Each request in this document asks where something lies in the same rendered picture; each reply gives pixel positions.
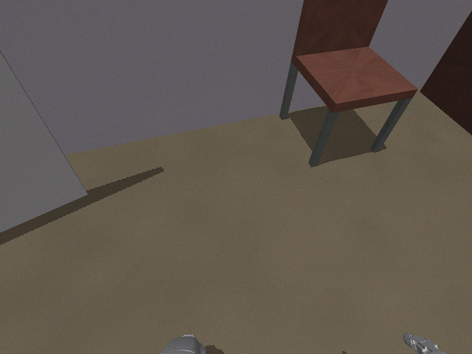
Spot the chair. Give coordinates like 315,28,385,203
280,0,418,167

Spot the right robot hand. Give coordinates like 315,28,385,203
403,333,447,354

